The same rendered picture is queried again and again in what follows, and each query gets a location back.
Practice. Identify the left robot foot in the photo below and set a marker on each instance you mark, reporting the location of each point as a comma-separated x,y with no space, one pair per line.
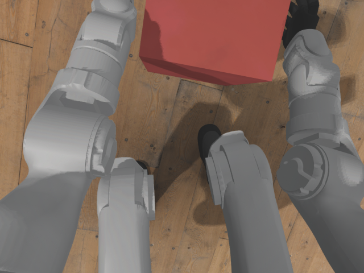
142,165

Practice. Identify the robot left shin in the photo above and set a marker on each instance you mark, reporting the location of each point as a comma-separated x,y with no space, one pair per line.
104,184

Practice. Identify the robot right forearm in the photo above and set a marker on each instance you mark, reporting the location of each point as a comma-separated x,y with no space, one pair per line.
314,97

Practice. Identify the robot left forearm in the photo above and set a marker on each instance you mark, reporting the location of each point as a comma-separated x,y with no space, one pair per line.
98,58

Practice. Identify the carton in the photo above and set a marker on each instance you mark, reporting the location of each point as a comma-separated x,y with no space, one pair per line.
224,42

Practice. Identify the left robot upper arm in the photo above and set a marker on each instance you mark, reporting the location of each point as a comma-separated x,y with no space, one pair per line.
65,150

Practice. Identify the robot right hand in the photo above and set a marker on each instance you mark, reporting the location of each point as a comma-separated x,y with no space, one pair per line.
304,16

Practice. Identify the right robot upper arm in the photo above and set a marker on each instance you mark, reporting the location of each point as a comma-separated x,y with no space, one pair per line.
326,186

